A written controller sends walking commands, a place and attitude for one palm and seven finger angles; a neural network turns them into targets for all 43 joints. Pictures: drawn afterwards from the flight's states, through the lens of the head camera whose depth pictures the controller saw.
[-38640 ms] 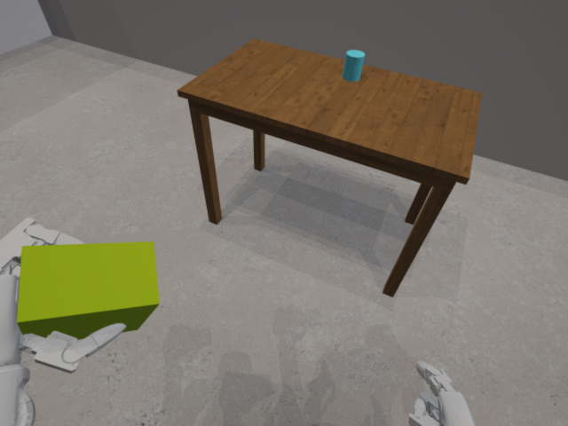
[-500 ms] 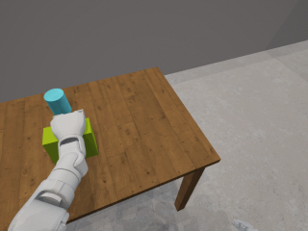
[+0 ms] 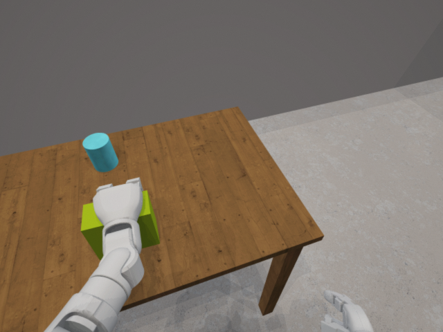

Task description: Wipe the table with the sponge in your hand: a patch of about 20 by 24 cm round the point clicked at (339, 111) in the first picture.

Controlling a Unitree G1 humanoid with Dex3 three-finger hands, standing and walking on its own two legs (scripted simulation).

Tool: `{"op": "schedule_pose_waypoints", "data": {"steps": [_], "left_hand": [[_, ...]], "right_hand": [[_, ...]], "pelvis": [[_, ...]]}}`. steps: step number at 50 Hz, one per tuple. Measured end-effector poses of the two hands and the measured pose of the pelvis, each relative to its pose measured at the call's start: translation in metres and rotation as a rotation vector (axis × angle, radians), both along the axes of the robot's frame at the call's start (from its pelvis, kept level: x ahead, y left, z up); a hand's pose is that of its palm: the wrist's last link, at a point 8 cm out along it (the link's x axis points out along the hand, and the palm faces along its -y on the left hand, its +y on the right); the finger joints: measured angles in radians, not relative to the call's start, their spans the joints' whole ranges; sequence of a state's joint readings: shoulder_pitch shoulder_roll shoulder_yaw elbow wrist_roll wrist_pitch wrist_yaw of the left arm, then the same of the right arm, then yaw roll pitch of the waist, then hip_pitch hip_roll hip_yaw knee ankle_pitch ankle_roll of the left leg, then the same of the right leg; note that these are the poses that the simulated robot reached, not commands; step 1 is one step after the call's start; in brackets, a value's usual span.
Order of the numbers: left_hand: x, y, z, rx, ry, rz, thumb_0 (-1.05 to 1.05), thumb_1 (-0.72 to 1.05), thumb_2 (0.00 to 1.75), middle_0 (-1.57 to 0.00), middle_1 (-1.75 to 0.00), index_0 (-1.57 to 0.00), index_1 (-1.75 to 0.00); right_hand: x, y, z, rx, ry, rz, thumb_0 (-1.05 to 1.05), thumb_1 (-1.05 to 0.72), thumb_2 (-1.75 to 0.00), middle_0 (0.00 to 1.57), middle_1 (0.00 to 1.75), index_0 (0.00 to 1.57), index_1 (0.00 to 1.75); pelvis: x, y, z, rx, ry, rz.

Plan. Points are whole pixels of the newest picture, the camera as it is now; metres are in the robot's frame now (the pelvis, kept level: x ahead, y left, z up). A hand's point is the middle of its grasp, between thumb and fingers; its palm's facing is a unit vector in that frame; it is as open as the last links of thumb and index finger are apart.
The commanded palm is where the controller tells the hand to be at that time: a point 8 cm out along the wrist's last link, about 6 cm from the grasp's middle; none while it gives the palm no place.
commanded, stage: wipe back along the middle lane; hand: left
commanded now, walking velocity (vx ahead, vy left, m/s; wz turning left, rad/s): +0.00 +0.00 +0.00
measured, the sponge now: (125, 229) +0.32 +0.25 -0.04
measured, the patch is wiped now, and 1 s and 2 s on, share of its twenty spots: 0.75 0.85 0.85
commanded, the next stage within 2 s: slide across to the third lane in 1.08 s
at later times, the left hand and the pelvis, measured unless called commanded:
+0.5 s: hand (132, 239) +0.28 +0.21 +0.00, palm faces -0.02 -0.04 -1.00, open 10.6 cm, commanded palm +0.23 +0.18 +0.03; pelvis -0.01 -0.01 +0.00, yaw -1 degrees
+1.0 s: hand (136, 247) +0.27 +0.20 +0.00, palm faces -0.05 -0.03 -1.00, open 10.6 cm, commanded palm +0.23 +0.17 +0.02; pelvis -0.01 -0.02 +0.00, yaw +0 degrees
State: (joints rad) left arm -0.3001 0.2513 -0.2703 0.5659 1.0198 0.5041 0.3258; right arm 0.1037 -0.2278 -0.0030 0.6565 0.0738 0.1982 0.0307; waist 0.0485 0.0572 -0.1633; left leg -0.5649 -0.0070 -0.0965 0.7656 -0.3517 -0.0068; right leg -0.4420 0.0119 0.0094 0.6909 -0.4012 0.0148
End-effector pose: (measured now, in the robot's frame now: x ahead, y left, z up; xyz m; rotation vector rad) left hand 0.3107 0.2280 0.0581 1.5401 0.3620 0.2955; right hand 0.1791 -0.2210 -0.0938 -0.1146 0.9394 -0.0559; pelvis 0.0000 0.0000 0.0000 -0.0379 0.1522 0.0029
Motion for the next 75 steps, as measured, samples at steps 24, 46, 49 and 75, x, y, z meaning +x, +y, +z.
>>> {"op": "schedule_pose_waypoints", "data": {"steps": [24, 46, 49, 75], "left_hand": [[-0.047, -0.025, 0.001, -0.024, -0.023, -0.024, 0.0, -0.49, 1.04, -0.61, -1.35, -0.62, -1.36], [-0.06, -0.036, -0.005, -0.023, 0.012, -0.022, 0.0, -0.49, 1.04, -0.61, -1.34, -0.63, -1.36], [-0.059, -0.036, -0.006, -0.021, 0.012, -0.022, 0.0, -0.5, 1.04, -0.62, -1.34, -0.64, -1.35], [-0.06, -0.037, -0.002, -0.034, 0.009, -0.033, -0.01, -0.5, 1.04, -0.63, -1.34, -0.65, -1.34]], "right_hand": [[-0.001, -0.015, 0.009, 0.017, -0.072, -0.007, 0.01, -0.91, -0.9, 0.2, 0.3, 0.2, 0.3], [0.009, -0.016, 0.008, 0.022, -0.1, 0.021, 0.01, -0.9, -0.9, 0.2, 0.3, 0.2, 0.3], [0.005, -0.019, 0.003, 0.018, -0.083, 0.017, 0.01, -0.9, -0.9, 0.2, 0.3, 0.2, 0.3], [-0.005, -0.022, 0.007, 0.015, -0.109, -0.008, 0.01, -0.91, -0.9, 0.2, 0.3, 0.2, 0.3]], "pelvis": [[-0.01, -0.012, 0.0, 0.015, -0.053, -0.014], [-0.014, -0.022, -0.001, 0.025, -0.053, -0.012], [-0.014, -0.023, -0.001, 0.026, -0.049, -0.011], [-0.02, -0.02, 0.0, 0.021, -0.074, -0.002]]}}
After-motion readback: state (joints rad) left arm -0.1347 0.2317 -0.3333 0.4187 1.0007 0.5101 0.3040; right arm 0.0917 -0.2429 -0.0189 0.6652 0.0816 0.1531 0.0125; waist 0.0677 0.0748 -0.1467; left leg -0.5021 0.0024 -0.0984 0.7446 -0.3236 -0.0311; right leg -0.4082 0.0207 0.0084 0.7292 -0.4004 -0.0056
